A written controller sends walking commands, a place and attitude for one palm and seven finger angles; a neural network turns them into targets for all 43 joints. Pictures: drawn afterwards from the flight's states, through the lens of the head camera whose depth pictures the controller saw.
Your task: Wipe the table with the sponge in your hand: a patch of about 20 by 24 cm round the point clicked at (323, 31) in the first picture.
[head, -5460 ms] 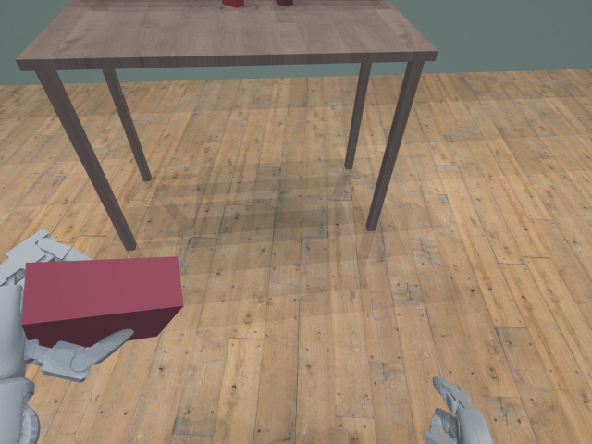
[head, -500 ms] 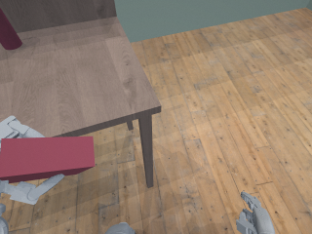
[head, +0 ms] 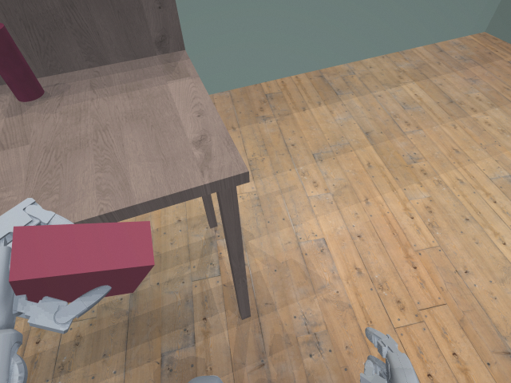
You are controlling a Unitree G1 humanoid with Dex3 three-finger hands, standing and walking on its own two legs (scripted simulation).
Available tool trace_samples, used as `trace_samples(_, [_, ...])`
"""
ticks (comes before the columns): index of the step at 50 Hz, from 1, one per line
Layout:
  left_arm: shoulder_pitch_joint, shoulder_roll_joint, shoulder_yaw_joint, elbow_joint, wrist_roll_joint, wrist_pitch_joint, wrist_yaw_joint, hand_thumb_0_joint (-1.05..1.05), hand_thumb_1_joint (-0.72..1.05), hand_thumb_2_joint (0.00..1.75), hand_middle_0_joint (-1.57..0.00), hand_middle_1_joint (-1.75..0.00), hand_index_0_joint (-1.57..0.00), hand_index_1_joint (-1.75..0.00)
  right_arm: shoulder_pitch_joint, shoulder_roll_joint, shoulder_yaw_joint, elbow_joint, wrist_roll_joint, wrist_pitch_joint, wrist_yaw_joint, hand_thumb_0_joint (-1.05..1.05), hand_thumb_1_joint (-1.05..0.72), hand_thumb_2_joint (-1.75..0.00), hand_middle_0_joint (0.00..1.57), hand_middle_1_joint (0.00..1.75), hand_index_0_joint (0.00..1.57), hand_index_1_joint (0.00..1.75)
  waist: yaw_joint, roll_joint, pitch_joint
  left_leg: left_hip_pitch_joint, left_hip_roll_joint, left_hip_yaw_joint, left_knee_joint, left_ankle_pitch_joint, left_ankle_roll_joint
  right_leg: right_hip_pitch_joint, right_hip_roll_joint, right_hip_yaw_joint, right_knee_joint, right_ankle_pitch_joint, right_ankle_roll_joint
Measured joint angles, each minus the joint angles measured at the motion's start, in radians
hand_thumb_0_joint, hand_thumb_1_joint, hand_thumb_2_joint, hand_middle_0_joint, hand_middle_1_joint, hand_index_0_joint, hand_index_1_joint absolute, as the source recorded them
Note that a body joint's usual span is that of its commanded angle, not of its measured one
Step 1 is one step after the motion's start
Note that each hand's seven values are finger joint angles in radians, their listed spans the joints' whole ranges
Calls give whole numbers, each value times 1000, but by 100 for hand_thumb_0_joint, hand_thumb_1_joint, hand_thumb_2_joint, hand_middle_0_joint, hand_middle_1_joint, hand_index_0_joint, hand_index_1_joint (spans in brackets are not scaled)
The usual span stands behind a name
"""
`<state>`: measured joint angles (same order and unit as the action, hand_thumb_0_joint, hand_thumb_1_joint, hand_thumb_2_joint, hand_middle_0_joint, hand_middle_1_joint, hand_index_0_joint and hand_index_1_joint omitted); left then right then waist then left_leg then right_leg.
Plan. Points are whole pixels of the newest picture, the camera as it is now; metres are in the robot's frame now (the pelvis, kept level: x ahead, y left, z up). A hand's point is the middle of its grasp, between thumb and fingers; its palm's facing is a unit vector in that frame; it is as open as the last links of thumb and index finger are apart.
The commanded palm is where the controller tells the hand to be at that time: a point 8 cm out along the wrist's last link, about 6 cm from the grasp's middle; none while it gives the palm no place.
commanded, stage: come to a stop and stand still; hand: left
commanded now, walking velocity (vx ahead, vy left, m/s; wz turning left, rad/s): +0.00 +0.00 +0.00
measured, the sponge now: (105, 264) +0.22 +0.20 +0.15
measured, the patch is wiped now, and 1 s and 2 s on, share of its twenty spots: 0.00 0.00 0.00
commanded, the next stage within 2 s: look again from close up in 0.86 s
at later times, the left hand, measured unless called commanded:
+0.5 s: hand (43, 331) +0.14 +0.22 +0.16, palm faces +0.41 -0.82 -0.39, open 9.6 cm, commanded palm +0.09 +0.27 +0.18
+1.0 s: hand (13, 341) +0.13 +0.24 +0.17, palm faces +0.41 -0.79 -0.46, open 9.6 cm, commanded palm +0.06 +0.27 +0.18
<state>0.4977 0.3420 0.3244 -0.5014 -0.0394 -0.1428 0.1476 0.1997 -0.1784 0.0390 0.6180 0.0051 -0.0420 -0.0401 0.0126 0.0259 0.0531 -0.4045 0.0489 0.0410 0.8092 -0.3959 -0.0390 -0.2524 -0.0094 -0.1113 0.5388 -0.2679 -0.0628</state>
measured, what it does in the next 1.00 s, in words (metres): steps on the spot: left foot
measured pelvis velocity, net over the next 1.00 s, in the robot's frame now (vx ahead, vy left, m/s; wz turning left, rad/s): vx -0.09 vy -0.01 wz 0.02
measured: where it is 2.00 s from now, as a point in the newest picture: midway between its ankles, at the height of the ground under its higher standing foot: outside the picture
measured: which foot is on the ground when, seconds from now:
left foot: up 0.00-0.12, down 0.14-1.00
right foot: down 0.00-1.00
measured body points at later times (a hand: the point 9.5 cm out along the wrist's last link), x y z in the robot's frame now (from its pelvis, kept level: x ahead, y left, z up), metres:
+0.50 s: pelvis -0.06 -0.01 +0.00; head -0.06 -0.03 +0.45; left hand +0.11 +0.26 +0.18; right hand +0.11 -0.23 -0.10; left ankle -0.04 +0.12 -0.72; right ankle +0.02 -0.08 -0.73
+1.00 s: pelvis -0.09 -0.01 -0.01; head -0.08 -0.01 +0.44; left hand +0.10 +0.28 +0.19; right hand +0.07 -0.23 -0.10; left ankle -0.08 +0.11 -0.73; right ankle +0.02 -0.08 -0.73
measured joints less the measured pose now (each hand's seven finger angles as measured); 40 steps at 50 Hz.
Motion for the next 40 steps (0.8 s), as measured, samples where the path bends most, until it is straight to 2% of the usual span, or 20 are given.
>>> trace_samples(3, [-4,-1,-9,4,9,-5,5,0,-45,99,-81,-133,-81,-132,16,-28,-15,16,-2,3,-21,1,-90,-90,20,30,21,30,-14,-17,-12,41,-19,10,-23,-7,2,-2,-5,-10,-21,21,-1])
trace_samples(8, [-13,21,1,-26,14,-29,14,0,-45,99,-81,-133,-81,-132,31,-64,-48,0,-4,3,-38,1,-90,-90,20,30,20,30,-28,-23,-15,172,-17,15,-273,131,26,-27,11,-36,-5,31,2])
trace_samples(10, [-14,32,8,-19,15,-36,15,0,-45,99,-81,-133,-81,-132,28,-58,-52,-3,0,8,-40,1,-90,-90,20,30,20,30,-15,-47,-11,182,-22,31,-285,134,38,-25,6,-21,-10,39,16])
trace_samples(13, [-8,40,16,-1,24,-43,15,0,-45,99,-81,-133,-81,-132,33,-51,-47,-24,-4,-4,-41,1,-90,-90,20,30,20,30,-12,-45,-22,170,-16,33,-293,143,40,-40,10,-18,-6,1,52])
trace_samples(15, [-16,43,18,7,28,-47,14,0,-45,99,-81,-133,-81,-132,30,-43,-41,-34,-3,-17,-37,1,-90,-90,20,30,20,30,-8,-40,-17,158,-13,29,-283,149,36,-43,13,-22,-18,41,55])
trace_samples(17, [-22,37,15,17,31,-49,12,0,-45,99,-81,-133,-81,-132,23,-34,-33,-35,-1,-25,-31,1,-90,-90,20,30,20,30,-3,-32,-13,147,-10,28,-266,149,31,-47,17,-24,-21,86,31])
trace_samples(20, [-24,11,-3,31,30,-42,8,0,-45,99,-81,-133,-81,-132,15,-23,-22,-27,-2,-28,-23,1,-90,-90,20,30,20,30,7,-15,-23,126,-4,27,-238,119,28,-59,24,-24,-19,87,-12])
trace_samples(23, [-28,-8,-26,35,29,-28,10,0,-45,99,-81,-133,-81,-132,9,-15,-13,-10,-7,-21,-18,1,-90,-90,20,30,20,30,12,-10,-30,98,-16,9,-184,37,33,-71,23,-24,-28,104,-25])
trace_samples(27, [-36,-7,-39,32,28,-17,14,0,-45,99,-81,-133,-81,-132,8,-8,-3,4,-13,-5,-19,1,-90,-90,20,30,21,30,2,-16,-31,117,-28,-10,-177,18,39,-79,18,-30,-45,127,-26])
trace_samples(29, [-36,1,-36,25,27,-16,15,0,-45,99,-81,-133,-81,-132,12,-7,-2,3,-15,1,-22,1,-90,-90,20,30,21,30,-5,-21,-28,148,-29,-10,-239,73,39,-83,16,-36,-48,135,-22])
trace_samples(31, [-30,10,-28,21,26,-19,17,0,-45,99,-81,-133,-81,-132,15,-5,0,2,-15,6,-24,1,-90,-90,20,30,21,30,0,-32,-15,163,-31,-2,-271,148,37,-76,14,-28,-55,134,-10])
trace_samples(36, [-22,21,-11,27,36,-25,20,0,-45,99,-81,-133,-81,-132,45,-13,-3,-18,-8,-4,-29,1,-90,-90,20,30,21,30,0,-22,-14,167,-26,0,-308,166,41,-79,27,-12,-65,46,46])
trace_samples(40, [-40,23,4,53,39,-28,18,0,-45,99,-81,-133,-81,-132,43,-16,-10,-17,-3,-18,-28,1,-90,-90,20,30,21,30,-1,-18,0,157,-33,0,-284,161,40,-90,23,-2,-46,76,53])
